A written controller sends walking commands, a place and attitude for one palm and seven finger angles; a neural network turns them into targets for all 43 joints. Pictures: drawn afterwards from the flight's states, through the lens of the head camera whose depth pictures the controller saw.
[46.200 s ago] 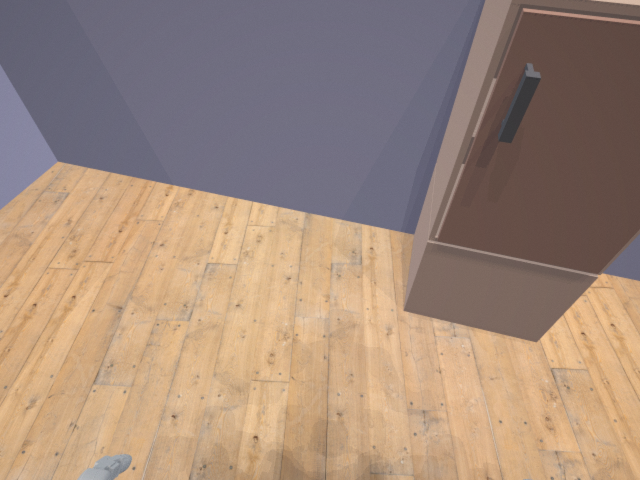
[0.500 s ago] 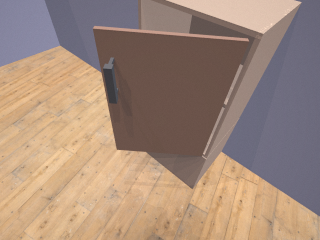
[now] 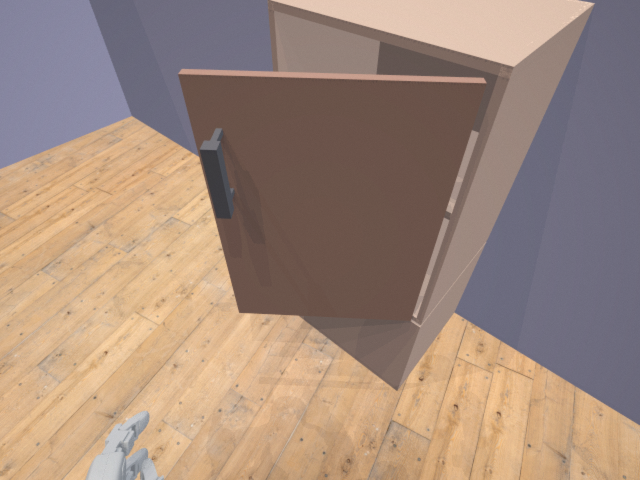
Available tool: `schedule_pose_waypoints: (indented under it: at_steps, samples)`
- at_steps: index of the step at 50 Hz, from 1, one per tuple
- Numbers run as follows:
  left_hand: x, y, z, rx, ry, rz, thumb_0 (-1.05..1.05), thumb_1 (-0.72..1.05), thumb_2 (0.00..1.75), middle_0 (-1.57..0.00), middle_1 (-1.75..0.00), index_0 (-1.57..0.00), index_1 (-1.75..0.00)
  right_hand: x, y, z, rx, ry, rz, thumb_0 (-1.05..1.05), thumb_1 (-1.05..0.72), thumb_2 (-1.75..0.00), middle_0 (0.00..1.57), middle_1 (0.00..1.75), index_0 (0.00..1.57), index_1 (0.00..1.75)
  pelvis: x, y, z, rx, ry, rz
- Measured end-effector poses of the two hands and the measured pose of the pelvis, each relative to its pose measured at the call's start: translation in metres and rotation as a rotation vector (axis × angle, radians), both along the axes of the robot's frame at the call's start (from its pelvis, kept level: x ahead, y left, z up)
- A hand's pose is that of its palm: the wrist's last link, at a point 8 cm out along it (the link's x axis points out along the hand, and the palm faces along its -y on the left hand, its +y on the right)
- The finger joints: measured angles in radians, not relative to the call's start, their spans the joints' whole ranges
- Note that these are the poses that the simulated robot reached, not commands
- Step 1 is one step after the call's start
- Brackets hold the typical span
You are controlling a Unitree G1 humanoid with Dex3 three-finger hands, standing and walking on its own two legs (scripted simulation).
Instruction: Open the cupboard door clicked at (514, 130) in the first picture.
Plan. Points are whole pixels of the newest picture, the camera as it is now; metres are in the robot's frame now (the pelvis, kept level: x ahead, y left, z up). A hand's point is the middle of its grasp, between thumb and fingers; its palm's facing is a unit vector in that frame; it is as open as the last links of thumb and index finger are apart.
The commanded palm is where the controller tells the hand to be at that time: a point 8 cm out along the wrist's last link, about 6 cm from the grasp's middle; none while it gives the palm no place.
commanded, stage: raise the hand with hooked fingers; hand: left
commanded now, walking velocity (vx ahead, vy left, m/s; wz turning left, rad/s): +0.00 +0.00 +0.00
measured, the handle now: (221, 173) +0.54 +0.19 +0.11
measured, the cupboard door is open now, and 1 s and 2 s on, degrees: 38 38 38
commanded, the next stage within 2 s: move the hooked fingers beside the handle in 1.94 s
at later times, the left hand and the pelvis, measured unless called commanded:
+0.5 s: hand (169, 425) +0.18 +0.18 +0.03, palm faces +0.10 -0.99 -0.13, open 10.0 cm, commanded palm +0.16 +0.24 +0.02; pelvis +0.00 -0.05 -0.06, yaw +4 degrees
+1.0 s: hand (133, 358) +0.24 +0.23 +0.06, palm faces +0.00 -1.00 -0.07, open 12.9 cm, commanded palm +0.21 +0.29 +0.08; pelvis +0.00 +0.00 -0.02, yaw +0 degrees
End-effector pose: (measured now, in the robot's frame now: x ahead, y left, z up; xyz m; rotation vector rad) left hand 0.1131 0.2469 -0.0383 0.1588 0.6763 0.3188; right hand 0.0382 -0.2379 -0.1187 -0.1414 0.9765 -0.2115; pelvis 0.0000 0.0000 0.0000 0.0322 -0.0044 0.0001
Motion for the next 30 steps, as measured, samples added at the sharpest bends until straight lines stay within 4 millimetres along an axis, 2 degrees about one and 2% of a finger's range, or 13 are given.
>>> schedule_pose_waypoints:
  at_steps: [2,4,5,7,10,14,15,17,20,22,24,27,30]
  samples:
    - [0.039,-0.011,0.038,0.006,-0.23,-0.055,0.05,0.89,0.86,-0.2,-0.34,-0.2,-0.35,0.026,-0.01,0.003,-0.016,-0.117,0.033,0.02,-0.92,-0.89,0.2,0.3,0.2,0.3,-0.002,0.0,-0.004,-0.016,0.008,0.017]
    - [0.068,-0.027,0.065,-0.024,-0.441,-0.125,0.04,0.85,0.85,-0.2,-0.36,-0.2,-0.37,0.054,-0.019,0.01,-0.033,-0.221,0.055,0.02,-0.92,-0.89,0.2,0.29,0.2,0.3,-0.004,-0.003,-0.009,-0.023,0.039,0.017]
    - [0.078,-0.035,0.072,-0.054,-0.532,-0.163,0.03,0.83,0.84,-0.2,-0.37,-0.2,-0.38,0.067,-0.024,0.015,-0.042,-0.267,0.062,0.02,-0.91,-0.89,0.2,0.29,0.2,0.3,-0.005,-0.006,-0.013,-0.022,0.06,0.012]
    - [0.086,-0.05,0.072,-0.125,-0.66,-0.243,0.02,0.78,0.83,-0.2,-0.4,-0.2,-0.41,0.091,-0.032,0.027,-0.061,-0.344,0.081,0.01,-0.91,-0.89,0.2,0.29,0.2,0.3,-0.006,-0.014,-0.021,-0.019,0.089,-0.001]
    - [0.076,-0.06,0.046,-0.185,-0.67,-0.337,0.01,0.7,0.8,-0.21,-0.44,-0.21,-0.45,0.124,-0.044,0.045,-0.1,-0.432,0.131,0.01,-0.91,-0.89,0.2,0.29,0.2,0.3,-0.007,-0.026,-0.033,-0.018,0.115,-0.005]
    - [0.038,-0.044,0.002,-0.183,-0.473,-0.281,0.01,0.6,0.76,-0.22,-0.5,-0.23,-0.51,0.162,-0.054,0.057,-0.143,-0.487,0.19,0.01,-0.9,-0.89,0.2,0.29,0.2,0.3,-0.004,-0.038,-0.045,-0.022,0.147,0.003]
    - [0.027,-0.036,-0.001,-0.165,-0.446,-0.24,0.01,0.57,0.75,-0.23,-0.51,-0.23,-0.52,0.17,-0.055,0.058,-0.147,-0.492,0.202,0.01,-0.9,-0.89,0.2,0.29,0.2,0.3,-0.002,-0.04,-0.046,-0.026,0.153,0.008]
    - [0.01,-0.021,0.007,-0.104,-0.455,-0.161,0.01,0.52,0.73,-0.23,-0.54,-0.23,-0.55,0.182,-0.053,0.054,-0.148,-0.491,0.228,0.01,-0.9,-0.89,0.2,0.29,0.2,0.3,0.001,-0.044,-0.049,-0.036,0.165,0.023]
    - [0.003,-0.008,0.039,0.0,-0.593,-0.116,0.02,0.45,0.7,-0.23,-0.59,-0.23,-0.6,0.192,-0.044,0.039,-0.121,-0.47,0.267,0.01,-0.9,-0.89,0.2,0.29,0.2,0.3,0.004,-0.047,-0.052,-0.056,0.175,0.05]
    - [0.012,-0.008,0.059,0.034,-0.701,-0.153,0.02,0.4,0.68,-0.23,-0.62,-0.23,-0.63,0.193,-0.035,0.025,-0.09,-0.449,0.291,0.01,-0.9,-0.89,0.2,0.29,0.2,0.3,0.003,-0.048,-0.054,-0.068,0.177,0.066]
    - [0.03,-0.013,0.07,0.033,-0.758,-0.238,0.01,0.36,0.66,-0.23,-0.65,-0.23,-0.66,0.188,-0.026,0.011,-0.053,-0.42,0.296,0.01,-0.9,-0.89,0.2,0.29,0.2,0.3,0.001,-0.049,-0.056,-0.072,0.183,0.072]
    - [0.063,-0.019,0.065,-0.039,-0.693,-0.378,0.01,0.28,0.63,-0.24,-0.69,-0.24,-0.7,0.171,-0.018,-0.005,0.0,-0.36,0.263,0.01,-0.9,-0.89,0.2,0.29,0.2,0.3,-0.002,-0.05,-0.053,-0.063,0.189,0.061]
    - [0.087,-0.016,0.056,-0.126,-0.551,-0.426,0.01,0.21,0.6,-0.24,-0.74,-0.25,-0.75,0.148,-0.018,-0.008,0.025,-0.305,0.204,0.01,-0.9,-0.89,0.21,0.3,0.21,0.3,0.0,-0.048,-0.046,-0.049,0.189,0.044]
